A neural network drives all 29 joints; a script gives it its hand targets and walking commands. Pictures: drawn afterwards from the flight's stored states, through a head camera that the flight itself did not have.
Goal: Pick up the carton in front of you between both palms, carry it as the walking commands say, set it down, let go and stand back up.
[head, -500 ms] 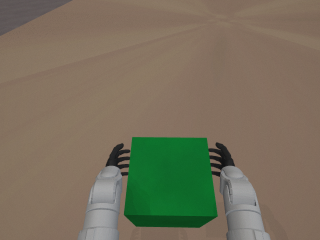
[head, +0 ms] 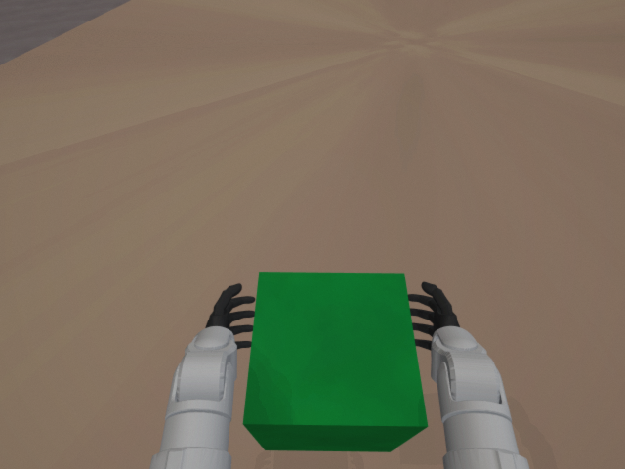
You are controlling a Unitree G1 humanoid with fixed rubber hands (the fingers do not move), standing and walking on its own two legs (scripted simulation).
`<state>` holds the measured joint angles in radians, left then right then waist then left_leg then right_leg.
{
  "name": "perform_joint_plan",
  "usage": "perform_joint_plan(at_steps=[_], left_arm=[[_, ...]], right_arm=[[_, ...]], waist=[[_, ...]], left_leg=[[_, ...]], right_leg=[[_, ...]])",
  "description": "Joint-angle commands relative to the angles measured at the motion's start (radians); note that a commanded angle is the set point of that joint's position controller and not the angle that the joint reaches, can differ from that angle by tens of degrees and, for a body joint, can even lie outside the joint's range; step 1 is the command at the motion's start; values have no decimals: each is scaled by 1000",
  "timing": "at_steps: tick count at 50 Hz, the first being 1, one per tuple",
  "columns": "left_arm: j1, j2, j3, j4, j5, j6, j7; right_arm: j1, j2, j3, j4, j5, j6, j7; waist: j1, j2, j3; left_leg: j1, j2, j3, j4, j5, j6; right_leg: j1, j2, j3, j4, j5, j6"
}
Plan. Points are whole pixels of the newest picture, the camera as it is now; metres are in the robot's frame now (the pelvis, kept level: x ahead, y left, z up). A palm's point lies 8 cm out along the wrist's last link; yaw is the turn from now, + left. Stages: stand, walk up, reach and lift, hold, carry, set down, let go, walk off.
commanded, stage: hold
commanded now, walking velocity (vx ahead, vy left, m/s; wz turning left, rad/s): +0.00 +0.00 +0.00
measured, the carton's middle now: (329, 368) +0.30 +0.00 -0.07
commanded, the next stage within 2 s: set down in 0.26 s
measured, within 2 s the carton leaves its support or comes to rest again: neither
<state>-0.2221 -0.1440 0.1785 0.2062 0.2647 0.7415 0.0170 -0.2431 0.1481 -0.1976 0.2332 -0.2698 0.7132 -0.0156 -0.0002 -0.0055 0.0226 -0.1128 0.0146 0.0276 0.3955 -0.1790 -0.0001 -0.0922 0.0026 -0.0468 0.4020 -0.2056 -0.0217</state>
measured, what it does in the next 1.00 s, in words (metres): lowers itself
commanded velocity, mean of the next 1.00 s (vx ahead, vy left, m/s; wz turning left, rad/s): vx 0.00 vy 0.00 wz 0.00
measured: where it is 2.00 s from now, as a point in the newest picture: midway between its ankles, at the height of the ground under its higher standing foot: outside the picture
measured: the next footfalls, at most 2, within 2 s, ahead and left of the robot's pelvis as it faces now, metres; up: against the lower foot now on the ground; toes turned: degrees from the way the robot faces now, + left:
none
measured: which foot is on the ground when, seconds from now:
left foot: down 0.00-1.00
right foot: down 0.00-1.00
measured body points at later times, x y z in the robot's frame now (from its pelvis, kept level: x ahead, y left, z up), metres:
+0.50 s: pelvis -0.02 +0.01 -0.01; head -0.06 +0.02 +0.44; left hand +0.31 +0.15 +0.03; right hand +0.31 -0.15 +0.03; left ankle +0.03 +0.12 -0.74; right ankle +0.02 -0.10 -0.74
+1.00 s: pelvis -0.04 +0.02 -0.10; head +0.17 +0.02 +0.30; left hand +0.37 +0.16 -0.18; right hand +0.35 -0.13 -0.17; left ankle +0.03 +0.12 -0.74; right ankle +0.02 -0.11 -0.74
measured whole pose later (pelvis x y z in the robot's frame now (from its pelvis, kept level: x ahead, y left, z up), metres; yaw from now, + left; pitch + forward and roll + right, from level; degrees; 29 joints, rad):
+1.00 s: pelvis -0.04 +0.02 -0.10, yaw -2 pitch +31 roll -1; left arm -0.64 -0.09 0.38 0.55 0.24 0.18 0.05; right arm -0.58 0.24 -0.43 0.44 -0.24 0.16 -0.13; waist 0.00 -0.02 -0.06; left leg -1.25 -0.06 -0.04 1.05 -0.33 0.01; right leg -1.24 0.06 0.06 1.05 -0.35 0.02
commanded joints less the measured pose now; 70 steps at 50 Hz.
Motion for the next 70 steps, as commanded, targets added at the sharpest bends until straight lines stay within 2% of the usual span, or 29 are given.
perform_joint_plan(at_steps=[1,13,17,21,26,29,32,36,41,45,48,55,61,70], left_arm=[[-470,-929,-486,-53,-234,-56,-236],[-559,-963,-439,42,-222,-51,-266],[-653,-970,-406,91,-211,-62,-274],[-793,-966,-295,243,-155,-103,-285],[-878,-871,-62,443,-8,-182,-261],[-849,-761,46,484,70,-235,-235],[-794,-667,88,495,110,-313,-220],[-785,-675,18,485,85,-450,-224],[-875,-776,-194,444,-15,-598,-234],[-941,-820,-359,367,-94,-631,-238],[-936,-831,-413,355,-120,-608,-243],[-955,-813,-339,466,-107,-519,-267],[-1024,-782,-276,538,-104,-514,-263],[-1156,-704,-270,566,-133,-543,-237]], right_arm=[[-441,937,502,-28,249,-32,250],[-509,954,441,62,222,-29,278],[-602,956,403,108,206,-42,286],[-744,957,291,247,148,-82,291],[-838,890,68,420,12,-150,252],[-800,808,-48,462,-61,-197,213],[-744,744,-95,466,-100,-274,185],[-736,764,-19,438,-74,-415,172],[-812,864,195,379,16,-561,171],[-863,928,368,293,89,-594,163],[-864,949,424,267,116,-572,158],[-901,953,374,346,111,-486,163],[-985,931,311,381,109,-485,138],[-1112,898,283,406,138,-518,77]], waist=[[13,3,-234],[0,2,-180],[-4,3,-161],[-8,-5,-129],[-6,4,-79],[1,7,-91],[3,2,-158],[3,10,-318],[-5,22,-661],[1,30,-1005],[9,35,-1109],[28,25,-975],[24,19,-987],[34,33,-1080]], left_leg=[[78,-88,-117,-43,120,26],[92,-77,-110,-57,-11,23],[77,-74,-108,-47,-89,23],[31,-72,-106,-13,-196,29],[-89,-70,-115,52,-232,38],[-171,-78,-101,102,-158,39],[-240,-92,-92,165,-30,35],[-324,-115,-96,260,101,24],[-419,-128,-99,427,239,6],[-470,-133,-92,566,339,-8],[-555,-137,-79,637,311,-15],[-826,-144,-62,723,57,-3],[-961,-152,-57,824,37,-3],[-1113,-162,-36,991,3,-12]], right_leg=[[54,56,148,-53,163,1],[-5,49,142,-78,2,-9],[-36,49,134,-68,-85,-17],[-94,47,131,-39,-203,-25],[-178,57,126,44,-209,-21],[-247,64,121,96,-136,-11],[-339,79,117,156,-26,4],[-439,102,114,253,90,17],[-556,122,104,417,208,33],[-653,137,95,558,282,50],[-753,148,91,633,245,61],[-1017,158,67,727,4,64],[-1163,167,50,829,-25,67],[-1313,188,30,1002,-60,76]])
